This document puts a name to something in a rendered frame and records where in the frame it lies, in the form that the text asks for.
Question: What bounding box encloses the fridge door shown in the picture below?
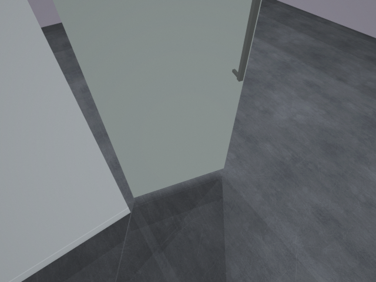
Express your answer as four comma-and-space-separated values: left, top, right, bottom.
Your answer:
53, 0, 262, 198

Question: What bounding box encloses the handle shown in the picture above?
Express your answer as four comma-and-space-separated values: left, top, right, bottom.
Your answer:
232, 0, 261, 82

